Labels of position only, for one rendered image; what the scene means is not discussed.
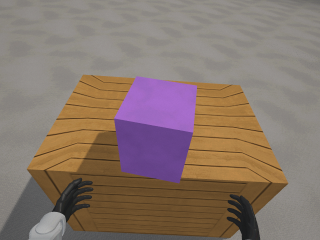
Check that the robot left forearm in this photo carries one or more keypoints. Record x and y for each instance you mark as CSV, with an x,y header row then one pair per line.
x,y
52,226

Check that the carton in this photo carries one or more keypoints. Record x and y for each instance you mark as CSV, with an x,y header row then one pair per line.
x,y
154,128

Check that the pedestal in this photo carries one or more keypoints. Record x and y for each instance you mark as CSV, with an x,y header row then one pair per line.
x,y
228,155

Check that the right robot hand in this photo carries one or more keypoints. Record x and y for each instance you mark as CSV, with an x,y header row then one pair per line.
x,y
248,224

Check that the left robot hand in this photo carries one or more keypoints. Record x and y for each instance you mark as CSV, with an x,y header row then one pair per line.
x,y
69,197

